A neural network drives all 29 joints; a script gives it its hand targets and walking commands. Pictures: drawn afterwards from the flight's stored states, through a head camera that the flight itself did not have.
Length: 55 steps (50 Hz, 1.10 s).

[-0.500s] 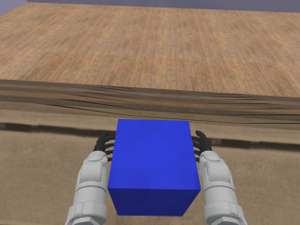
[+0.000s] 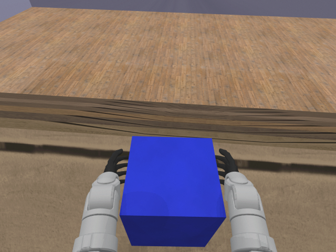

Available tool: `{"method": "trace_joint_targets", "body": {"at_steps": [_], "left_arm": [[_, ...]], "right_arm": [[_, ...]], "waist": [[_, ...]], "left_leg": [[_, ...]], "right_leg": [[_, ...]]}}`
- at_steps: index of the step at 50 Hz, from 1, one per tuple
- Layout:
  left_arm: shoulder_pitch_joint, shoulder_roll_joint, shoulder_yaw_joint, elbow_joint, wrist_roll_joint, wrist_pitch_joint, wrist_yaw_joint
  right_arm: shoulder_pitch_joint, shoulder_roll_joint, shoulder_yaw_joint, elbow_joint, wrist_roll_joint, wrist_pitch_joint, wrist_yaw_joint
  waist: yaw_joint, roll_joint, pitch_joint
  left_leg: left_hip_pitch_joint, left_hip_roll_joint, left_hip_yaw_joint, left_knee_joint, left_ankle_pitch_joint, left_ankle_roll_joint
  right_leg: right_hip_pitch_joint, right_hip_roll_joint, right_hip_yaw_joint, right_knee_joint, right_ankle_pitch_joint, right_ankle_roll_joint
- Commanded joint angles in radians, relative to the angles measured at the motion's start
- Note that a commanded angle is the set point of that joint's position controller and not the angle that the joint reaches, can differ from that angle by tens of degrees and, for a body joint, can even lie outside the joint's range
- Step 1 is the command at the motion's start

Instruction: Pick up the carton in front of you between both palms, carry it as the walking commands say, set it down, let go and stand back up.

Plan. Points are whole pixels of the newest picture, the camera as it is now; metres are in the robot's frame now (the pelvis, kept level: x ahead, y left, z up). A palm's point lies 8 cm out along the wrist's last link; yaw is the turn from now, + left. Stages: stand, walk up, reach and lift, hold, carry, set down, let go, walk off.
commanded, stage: reach and lift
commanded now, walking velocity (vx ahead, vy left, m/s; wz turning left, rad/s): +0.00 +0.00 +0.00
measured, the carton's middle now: (170, 194) +0.28 +0.00 -0.04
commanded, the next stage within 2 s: hold in 0.20 s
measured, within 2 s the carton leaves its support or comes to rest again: neither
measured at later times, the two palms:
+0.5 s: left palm (109, 176) +0.28 +0.15 +0.05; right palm (233, 176) +0.28 -0.15 +0.05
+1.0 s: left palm (109, 175) +0.28 +0.15 +0.05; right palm (233, 175) +0.28 -0.15 +0.05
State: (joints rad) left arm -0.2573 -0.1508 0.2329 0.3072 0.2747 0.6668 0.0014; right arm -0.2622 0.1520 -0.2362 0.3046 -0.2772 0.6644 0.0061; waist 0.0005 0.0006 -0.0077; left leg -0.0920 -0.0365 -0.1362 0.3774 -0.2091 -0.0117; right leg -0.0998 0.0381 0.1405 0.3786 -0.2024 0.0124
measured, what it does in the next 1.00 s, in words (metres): stands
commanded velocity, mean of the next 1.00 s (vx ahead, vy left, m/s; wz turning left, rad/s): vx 0.01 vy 0.00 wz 0.00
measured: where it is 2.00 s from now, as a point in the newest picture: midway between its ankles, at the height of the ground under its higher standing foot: (164, 242)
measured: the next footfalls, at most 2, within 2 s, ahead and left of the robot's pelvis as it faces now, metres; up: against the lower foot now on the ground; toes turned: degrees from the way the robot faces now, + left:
right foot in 1.54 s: +0.21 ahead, -0.09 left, +0.00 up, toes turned -7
left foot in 1.92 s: +0.56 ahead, +0.11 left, +0.00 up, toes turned +11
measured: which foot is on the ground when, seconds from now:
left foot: down 0.00-1.00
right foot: down 0.00-1.00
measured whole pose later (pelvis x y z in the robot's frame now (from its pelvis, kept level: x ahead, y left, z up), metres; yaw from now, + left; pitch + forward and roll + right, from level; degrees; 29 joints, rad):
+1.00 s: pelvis -0.01 +0.00 +0.00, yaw +0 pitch -7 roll +0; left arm -0.28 -0.16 0.23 0.25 0.28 0.76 -0.01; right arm -0.29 0.16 -0.24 0.24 -0.29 0.75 0.01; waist 0.00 0.00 0.01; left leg -0.04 -0.03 -0.13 0.36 -0.20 -0.01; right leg -0.04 0.04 0.13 0.36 -0.19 0.01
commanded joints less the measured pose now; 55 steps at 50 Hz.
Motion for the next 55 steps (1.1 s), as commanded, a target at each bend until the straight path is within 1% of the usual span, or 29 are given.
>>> {"method": "trace_joint_targets", "body": {"at_steps": [1, 9, 13, 15, 19, 21, 27, 33, 40, 50, 51, 52, 53, 54, 55], "left_arm": [[-0.462, -0.937, -0.539, -0.053, -0.248, -0.025, -0.240], [-0.462, -0.934, -0.549, -0.079, -0.256, -0.006, -0.240], [-0.476, -0.943, -0.607, -0.148, -0.291, 0.011, -0.238], [-0.467, -0.930, -0.614, -0.169, -0.297, 0.032, -0.233], [-0.453, -0.886, -0.548, -0.118, -0.257, 0.066, -0.228], [-0.471, -0.889, -0.536, -0.103, -0.251, 0.069, -0.232], [-0.545, -0.920, -0.544, -0.101, -0.260, 0.060, -0.242], [-0.569, -0.922, -0.537, -0.078, -0.255, 0.056, -0.243], [-0.564, -0.921, -0.529, -0.070, -0.250, 0.055, -0.244], [-0.521, -0.912, -0.539, -0.103, -0.258, 0.060, -0.241], [-0.530, -0.916, -0.549, -0.115, -0.265, 0.063, -0.241], [-0.534, -0.912, -0.555, -0.125, -0.271, 0.065, -0.239], [-0.538, -0.918, -0.579, -0.152, -0.286, 0.068, -0.236], [-0.555, -0.922, -0.599, -0.178, -0.299, 0.072, -0.232], [-0.570, -0.926, -0.622, -0.213, -0.314, 0.080, -0.226]], "right_arm": [[-0.428, 0.942, 0.539, -0.029, 0.241, -0.017, 0.235], [-0.427, 0.938, 0.545, -0.053, 0.248, 0.002, 0.234], [-0.439, 0.948, 0.602, -0.124, 0.280, 0.020, 0.230], [-0.430, 0.934, 0.609, -0.145, 0.285, 0.042, 0.225], [-0.417, 0.889, 0.545, -0.092, 0.250, 0.073, 0.224], [-0.440, 0.889, 0.533, -0.079, 0.244, 0.075, 0.229], [-0.516, 0.918, 0.543, -0.079, 0.253, 0.065, 0.241], [-0.539, 0.922, 0.535, -0.056, 0.247, 0.061, 0.242], [-0.532, 0.923, 0.529, -0.047, 0.243, 0.062, 0.241], [-0.487, 0.921, 0.541, -0.080, 0.253, 0.067, 0.234], [-0.506, 0.921, 0.549, -0.091, 0.262, 0.070, 0.232], [-0.495, 0.924, 0.557, -0.094, 0.266, 0.072, 0.230], [-0.502, 0.925, 0.576, -0.127, 0.279, 0.074, 0.227], [-0.515, 0.931, 0.598, -0.154, 0.294, 0.079, 0.222], [-0.525, 0.933, 0.621, -0.183, 0.307, 0.087, 0.216]], "waist": [[0.000, 0.000, -0.247], [0.000, -0.001, -0.232], [-0.003, 0.001, -0.273], [-0.003, -0.001, -0.268], [-0.001, 0.000, -0.152], [-0.002, 0.001, -0.134], [-0.002, 0.003, -0.183], [-0.002, 0.002, -0.185], [-0.002, 0.001, -0.187], [0.000, -0.001, -0.202], [0.003, 0.014, -0.206], [0.001, 0.015, -0.233], [0.000, 0.015, -0.208], [-0.002, 0.017, -0.183], [-0.002, 0.025, -0.171]], "left_leg": [[0.064, -0.064, 0.064, -0.043, 0.253, -0.010], [0.067, -0.065, 0.063, -0.050, 0.240, -0.010], [0.097, -0.065, 0.058, -0.053, 0.281, -0.012], [0.103, -0.065, 0.057, -0.061, 0.286, -0.013], [0.061, -0.062, 0.067, -0.086, 0.156, -0.009], [0.051, -0.059, 0.070, -0.089, 0.117, -0.008], [0.057, -0.056, 0.070, -0.076, 0.106, -0.007], [0.051, -0.054, 0.073, -0.074, 0.076, -0.005], [0.058, -0.054, 0.073, -0.074, 0.097, -0.006], [0.080, -0.058, 0.070, -0.072, 0.173, -0.009], [-0.043, 0.116, 0.044, 0.012, 0.045, 0.011], [-0.056, 0.110, 0.010, -0.013, -0.164, 0.018], [-0.114, 0.102, -0.001, -0.031, -0.373, 0.025], [-0.156, 0.101, -0.011, -0.038, -0.494, 0.033], [-0.174, 0.112, -0.014, -0.035, -0.495, 0.039]], "right_leg": [[0.084, 0.063, -0.066, -0.041, 0.249, 0.010], [0.086, 0.062, -0.065, -0.048, 0.239, 0.010], [0.117, 0.063, -0.062, -0.052, 0.279, 0.011], [0.127, 0.062, -0.060, -0.059, 0.285, 0.012], [0.086, 0.058, -0.067, -0.081, 0.155, 0.008], [0.074, 0.057, -0.072, -0.084, 0.116, 0.005], [0.082, 0.056, -0.076, -0.070, 0.104, 0.002], [0.077, 0.054, -0.077, -0.068, 0.077, 0.002], [0.084, 0.054, -0.077, -0.069, 0.100, 0.003], [0.108, 0.057, -0.071, -0.070, 0.179, 0.007], [-0.011, -0.113, -0.050, 0.020, 0.039, -0.009], [-0.044, -0.103, -0.027, 0.000, -0.159, -0.017], [-0.101, -0.090, -0.024, -0.010, -0.359, -0.021], [-0.145, -0.085, -0.023, -0.006, -0.471, -0.027], [-0.169, -0.087, -0.031, 0.012, -0.460, -0.029]]}}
